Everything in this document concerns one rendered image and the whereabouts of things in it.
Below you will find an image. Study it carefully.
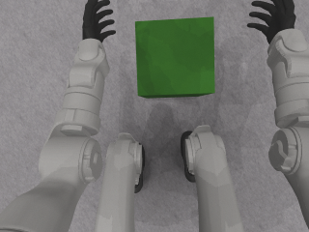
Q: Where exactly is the left robot upper arm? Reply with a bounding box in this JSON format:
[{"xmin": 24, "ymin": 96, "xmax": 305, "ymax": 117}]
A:
[{"xmin": 0, "ymin": 136, "xmax": 103, "ymax": 232}]

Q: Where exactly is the right robot upper arm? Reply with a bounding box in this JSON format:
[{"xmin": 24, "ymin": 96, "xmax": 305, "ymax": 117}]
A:
[{"xmin": 268, "ymin": 126, "xmax": 309, "ymax": 229}]

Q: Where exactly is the robot left foot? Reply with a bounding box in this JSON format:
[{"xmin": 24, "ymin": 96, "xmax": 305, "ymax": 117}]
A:
[{"xmin": 134, "ymin": 143, "xmax": 145, "ymax": 193}]

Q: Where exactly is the right robot hand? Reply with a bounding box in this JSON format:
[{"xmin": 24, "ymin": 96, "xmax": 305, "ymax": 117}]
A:
[{"xmin": 246, "ymin": 0, "xmax": 296, "ymax": 44}]

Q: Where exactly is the robot foot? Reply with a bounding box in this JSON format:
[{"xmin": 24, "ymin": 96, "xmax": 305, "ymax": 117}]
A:
[
  {"xmin": 134, "ymin": 143, "xmax": 145, "ymax": 193},
  {"xmin": 181, "ymin": 130, "xmax": 196, "ymax": 183}
]

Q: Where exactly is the robot left forearm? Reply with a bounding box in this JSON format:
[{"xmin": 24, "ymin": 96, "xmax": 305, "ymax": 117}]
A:
[{"xmin": 39, "ymin": 38, "xmax": 110, "ymax": 176}]

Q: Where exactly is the carton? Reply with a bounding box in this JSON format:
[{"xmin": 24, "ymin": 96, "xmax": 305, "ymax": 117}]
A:
[{"xmin": 135, "ymin": 16, "xmax": 215, "ymax": 99}]

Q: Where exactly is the robot right forearm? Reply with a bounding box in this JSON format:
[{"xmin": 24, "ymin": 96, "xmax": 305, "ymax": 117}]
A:
[{"xmin": 267, "ymin": 28, "xmax": 309, "ymax": 129}]

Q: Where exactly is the robot right foot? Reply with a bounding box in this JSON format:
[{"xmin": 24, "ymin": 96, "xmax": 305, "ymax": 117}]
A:
[{"xmin": 181, "ymin": 130, "xmax": 196, "ymax": 183}]

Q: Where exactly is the left robot hand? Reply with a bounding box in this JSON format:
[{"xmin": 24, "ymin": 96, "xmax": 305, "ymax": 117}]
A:
[{"xmin": 82, "ymin": 0, "xmax": 116, "ymax": 43}]

